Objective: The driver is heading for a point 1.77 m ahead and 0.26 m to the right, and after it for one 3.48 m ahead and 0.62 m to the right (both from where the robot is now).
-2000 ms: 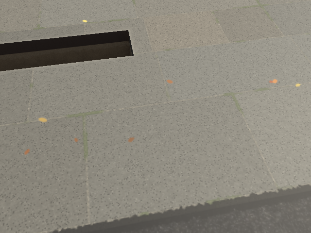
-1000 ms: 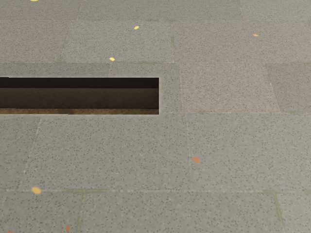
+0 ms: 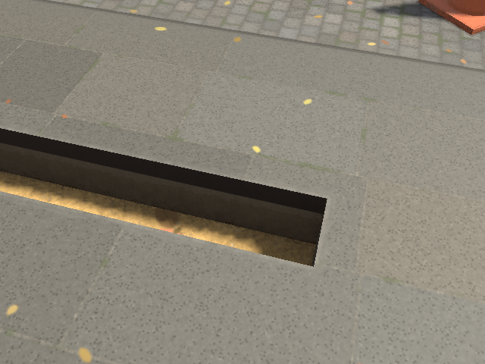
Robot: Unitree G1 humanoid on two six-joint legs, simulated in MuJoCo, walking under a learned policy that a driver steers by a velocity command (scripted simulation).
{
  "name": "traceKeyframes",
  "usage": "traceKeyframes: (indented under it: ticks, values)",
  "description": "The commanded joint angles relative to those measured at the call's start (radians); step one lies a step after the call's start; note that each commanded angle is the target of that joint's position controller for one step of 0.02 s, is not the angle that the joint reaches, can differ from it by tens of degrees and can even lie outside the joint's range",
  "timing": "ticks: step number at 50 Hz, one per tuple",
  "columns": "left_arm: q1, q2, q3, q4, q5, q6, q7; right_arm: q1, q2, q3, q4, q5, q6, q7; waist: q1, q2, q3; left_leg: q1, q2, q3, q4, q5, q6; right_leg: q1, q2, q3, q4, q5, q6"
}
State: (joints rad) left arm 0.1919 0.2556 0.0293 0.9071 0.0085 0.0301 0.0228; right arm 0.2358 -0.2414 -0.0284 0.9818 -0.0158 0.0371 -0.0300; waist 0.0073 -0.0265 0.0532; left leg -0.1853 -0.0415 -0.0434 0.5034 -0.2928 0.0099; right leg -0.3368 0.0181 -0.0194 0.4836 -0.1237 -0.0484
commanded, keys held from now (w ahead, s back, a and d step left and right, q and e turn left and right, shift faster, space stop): s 0.22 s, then w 0.40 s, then no key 0.38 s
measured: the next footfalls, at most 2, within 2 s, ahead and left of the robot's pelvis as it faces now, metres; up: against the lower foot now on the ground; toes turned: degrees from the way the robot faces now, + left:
left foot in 0.40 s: -0.09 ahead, +0.08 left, +0.00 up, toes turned -2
right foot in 0.88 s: +0.12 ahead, -0.11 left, +0.00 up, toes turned -3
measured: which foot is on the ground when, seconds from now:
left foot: down 0.00-0.14, up 0.16-0.38, down 0.40-0.90, up 0.92-1.00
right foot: down 0.00-0.40, up 0.42-0.86, down 0.88-1.00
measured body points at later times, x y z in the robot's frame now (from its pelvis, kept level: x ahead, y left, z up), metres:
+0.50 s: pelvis -0.07 +0.01 +0.01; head -0.08 +0.03 +0.46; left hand +0.03 +0.27 -0.13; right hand -0.14 -0.25 -0.12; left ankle -0.14 +0.08 -0.73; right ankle +0.02 -0.11 -0.67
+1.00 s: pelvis +0.03 -0.04 +0.00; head +0.06 -0.06 +0.45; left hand +0.14 +0.19 -0.13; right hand -0.02 -0.27 -0.16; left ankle -0.09 +0.08 -0.67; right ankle +0.08 -0.11 -0.73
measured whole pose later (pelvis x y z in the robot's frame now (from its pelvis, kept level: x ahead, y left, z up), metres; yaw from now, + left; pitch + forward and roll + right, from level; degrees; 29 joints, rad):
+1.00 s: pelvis +0.03 -0.04 +0.00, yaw +1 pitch +0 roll +0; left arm 0.15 0.17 0.02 0.95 0.00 -0.04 0.01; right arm 0.39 -0.18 -0.01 1.08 -0.02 -0.02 -0.03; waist -0.04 0.03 0.06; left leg -0.23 -0.02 -0.02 0.94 -0.50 0.03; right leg -0.29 0.04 -0.09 0.47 -0.18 -0.08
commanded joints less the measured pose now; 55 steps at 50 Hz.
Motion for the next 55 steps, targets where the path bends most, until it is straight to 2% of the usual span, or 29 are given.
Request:
traceKeyframes:
  ticks: [1, 4, 6, 8, 9, 11, 14, 16, 18, 19, 20, 21, 22, 24, 26, 27, 31, 35, 39, 42, 43, 44, 45, 46, 47, 48, 49, 51, 55]
  values:
    - [0.053, 0.088, 0.031, -0.025, 0.009, 0.003, 0.001, -0.043, -0.167, -0.039, -0.063, -0.001, -0.005, -0.011, 0.018, 0.174, -0.023, -0.18, 0.229, -0.203, -0.132, 0.343, 0.148, 0.117, -0.014, 0.025, 0.141, -0.028, -0.024]
    - [0.071, 0.092, 0.038, -0.023, 0.009, 0.011, 0.004, -0.064, -0.17, -0.048, -0.087, 0.0, 0.012, -0.014, 0.014, 0.141, -0.026, -0.223, 0.237, -0.195, -0.063, 0.431, 0.175, 0.13, -0.016, 0.031, 0.223, 0.014, -0.043]
    - [0.091, 0.115, 0.045, -0.028, 0.013, 0.011, 0.004, -0.046, -0.17, -0.054, -0.093, 0.003, 0.027, -0.014, 0.009, 0.068, -0.044, -0.237, 0.17, -0.154, 0.032, 0.308, 0.142, 0.141, -0.074, 0.102, 0.145, 0.18, -0.063]
    - [0.133, 0.21, 0.066, -0.042, 0.014, 0.009, 0.004, -0.016, -0.097, -0.046, -0.098, 0.012, 0.05, -0.017, 0.046, -0.244, -0.107, -0.2, -0.114, 0.057, 0.486, -0.233, 0.045, 0.072, -0.384, 0.486, -0.204, 0.403, -0.231]
    - [0.122, 0.196, 0.057, -0.047, 0.017, 0.008, 0.01, 0.004, -0.097, -0.048, -0.09, 0.004, 0.054, -0.017, 0.028, -0.158, -0.146, -0.188, -0.119, -0.074, 0.693, -0.362, 0.049, 0.051, -0.409, 0.516, -0.236, 0.335, -0.264]
    - [-0.043, 0.168, 0.051, -0.084, 0.019, 0.019, 0.028, 0.021, -0.11, -0.056, -0.078, 0.004, 0.049, -0.008, -0.048, -0.052, -0.099, -0.169, -0.082, -0.11, 0.79, -0.237, 0.044, -0.047, -0.311, 0.359, -0.231, 0.106, -0.216]
    - [-0.124, 0.118, 0.032, -0.094, 0.019, 0.024, 0.02, 0.145, -0.103, -0.042, -0.039, -0.014, 0.037, 0.012, -0.089, -0.156, -0.159, -0.041, -0.053, 0.04, 0.478, -0.225, 0.002, -0.027, -0.181, 0.228, -0.334, -0.343, -0.092]
    - [-0.026, 0.151, 0.044, -0.037, 0.014, 0.036, 0.013, 0.202, -0.089, -0.03, -0.012, -0.001, 0.036, 0.013, -0.056, -0.231, -0.136, 0.076, -0.052, 0.095, 0.208, -0.33, 0.019, 0.006, -0.189, 0.231, -0.395, -0.422, -0.077]
    - [0.013, 0.176, 0.061, -0.007, -0.003, 0.06, 0.017, 0.289, -0.08, -0.023, 0.031, 0.0, 0.029, 0.003, -0.073, -0.181, -0.062, 0.207, -0.062, 0.157, -0.107, -0.169, 0.072, -0.038, -0.159, 0.201, -0.367, -0.46, -0.039]
    - [-0.008, 0.147, 0.061, -0.014, -0.005, 0.064, 0.017, 0.351, -0.067, -0.015, 0.065, -0.006, 0.02, -0.003, -0.104, -0.048, 0.019, 0.24, -0.056, 0.125, -0.306, -0.149, 0.101, -0.115, -0.088, 0.133, -0.224, -0.504, 0.005]
    - [0.048, 0.048, 0.044, -0.006, -0.017, 0.061, 0.013, 0.281, -0.062, -0.005, 0.051, -0.006, 0.007, -0.01, -0.053, 0.264, 0.03, 0.233, 0.157, -0.211, -0.43, -0.398, 0.123, -0.262, 0.012, 0.034, 0.178, -0.542, 0.012]
    - [-0.027, 0.056, 0.047, -0.05, -0.013, 0.045, 0.01, 0.182, -0.159, -0.02, -0.001, -0.014, -0.005, -0.008, -0.031, 0.248, 0.142, 0.025, 0.406, -0.53, -0.514, -0.621, 0.184, -0.436, 0.095, 0.059, 0.324, -0.348, 0.03]
    - [-0.118, 0.115, 0.062, -0.084, -0.011, 0.029, -0.005, 0.145, -0.2, -0.033, 0.008, -0.01, -0.016, -0.007, -0.017, 0.165, 0.215, -0.135, 0.41, -0.553, -0.562, -0.675, 0.211, -0.412, 0.039, 0.18, 0.382, -0.203, 0.023]
    - [-0.03, 0.14, 0.074, -0.022, 0.004, 0.005, -0.041, -0.006, -0.173, -0.029, -0.031, -0.012, -0.054, 0.001, 0.071, 0.082, 0.128, -0.03, 0.281, -0.342, -0.498, -0.338, 0.142, -0.343, 0.049, 0.161, 0.504, -0.061, 0.024]
    - [0.016, 0.119, 0.075, 0.013, 0.036, -0.003, -0.055, 0.042, -0.135, -0.024, -0.02, 0.0, -0.08, 0.008, 0.055, 0.101, 0.048, 0.058, 0.23, -0.246, -0.457, -0.266, 0.13, -0.344, 0.034, 0.089, 0.596, -0.045, 0.032]
    - [-0.008, 0.095, 0.07, 0.006, 0.036, -0.006, -0.058, 0.097, -0.11, -0.018, 0.001, 0.002, -0.088, 0.013, 0.035, 0.119, 0.053, 0.084, 0.229, -0.241, -0.456, -0.278, 0.139, -0.374, 0.018, 0.069, 0.604, -0.041, 0.037]
    - [-0.128, 0.068, 0.056, -0.033, 0.033, -0.016, -0.053, 0.281, -0.09, -0.016, 0.062, -0.002, -0.1, 0.008, -0.049, 0.152, 0.1, 0.218, 0.249, -0.254, -0.458, -0.234, 0.185, -0.505, -0.044, 0.02, 0.517, -0.032, 0.076]
    - [-0.185, 0.032, 0.036, -0.053, 0.031, -0.034, -0.047, 0.351, -0.079, -0.01, 0.087, -0.005, -0.102, -0.005, -0.09, 0.146, 0.113, 0.273, 0.24, -0.174, -0.383, 0.154, 0.195, -0.458, -0.05, -0.032, 0.343, -0.075, 0.089]
    - [-0.181, -0.002, 0.014, -0.06, 0.014, -0.047, -0.037, 0.353, -0.067, 0.0, 0.099, -0.014, -0.099, -0.008, -0.084, 0.181, 0.073, 0.222, 0.228, -0.088, -0.222, 0.671, 0.184, -0.264, -0.016, -0.087, 0.196, -0.136, 0.052]
    - [-0.062, 0.015, 0.017, -0.02, -0.001, -0.054, -0.014, 0.299, -0.077, 0.002, 0.091, -0.009, -0.099, -0.005, -0.027, 0.176, 0.012, 0.17, 0.223, -0.089, -0.105, 0.874, 0.148, -0.027, 0.027, -0.085, 0.071, -0.081, -0.002]
    - [0.036, 0.023, 0.021, 0.013, 0.001, -0.064, -0.005, 0.262, -0.082, 0.001, 0.087, 0.003, -0.101, -0.004, 0.031, 0.143, -0.027, 0.148, 0.196, -0.066, -0.01, 0.875, 0.118, 0.111, 0.033, -0.079, -0.056, 0.041, -0.018]
    - [0.144, 0.066, 0.033, 0.044, 0.012, -0.08, 0.004, 0.247, -0.07, 0.007, 0.077, 0.013, -0.111, 0.0, 0.073, 0.111, -0.099, 0.054, 0.166, -0.046, 0.096, 0.72, 0.079, 0.318, -0.052, -0.001, -0.108, 0.204, -0.032]
    - [0.276, 0.154, 0.047, 0.059, 0.03, -0.091, 0.009, 0.266, -0.026, 0.02, 0.042, 0.018, -0.115, -0.003, 0.087, -0.038, -0.23, -0.109, 0.106, 0.002, 0.315, 0.223, 0.048, 0.552, -0.316, 0.253, -0.056, 0.561, -0.071]
    - [0.255, 0.202, 0.056, 0.065, 0.003, -0.078, 0.002, 0.401, 0.019, 0.016, 0.091, 0.043, -0.091, -0.009, 0.038, -0.202, -0.322, -0.169, -0.025, 0.041, 0.517, -0.31, 0.03, 0.562, -0.467, 0.43, -0.068, 0.814, -0.241]
    - [0.189, 0.12, 0.04, 0.051, -0.023, -0.074, -0.009, 0.353, -0.044, 0.001, 0.105, 0.01, -0.067, -0.015, 0.018, -0.058, -0.243, -0.162, 0.022, -0.017, 0.589, -0.311, 0.03, 0.413, -0.417, 0.391, -0.117, 0.577, -0.239]
    - [0.08, 0.059, 0.019, 0.032, -0.02, -0.074, -0.011, 0.273, -0.011, 0.004, 0.09, -0.012, -0.061, -0.007, -0.003, -0.048, -0.108, -0.192, 0.038, -0.012, 0.587, -0.265, 0.027, 0.276, -0.359, 0.319, -0.176, 0.412, -0.209]
    - [0.015, 0.012, 0.001, 0.021, -0.009, -0.072, -0.008, 0.236, 0.013, 0.007, 0.088, -0.018, -0.057, 0.001, -0.027, -0.029, -0.051, -0.173, 0.067, -0.019, 0.531, -0.198, 0.022, 0.188, -0.304, 0.251, -0.226, 0.319, -0.17]
    - [0.003, -0.014, -0.014, 0.038, 0.001, -0.076, 0.007, 0.236, 0.029, 0.008, 0.099, -0.023, -0.04, 0.008, -0.057, -0.071, -0.019, -0.094, 0.078, 0.001, 0.43, -0.126, 0.004, 0.099, -0.232, 0.141, -0.248, 0.369, -0.135]
    - [0.062, 0.015, -0.02, 0.069, 0.007, -0.085, 0.01, 0.229, 0.038, 0.01, 0.126, -0.009, -0.017, -0.005, -0.053, -0.069, -0.061, -0.036, 0.059, 0.03, 0.249, -0.122, -0.014, 0.11, -0.215, 0.111, -0.231, 0.316, -0.133]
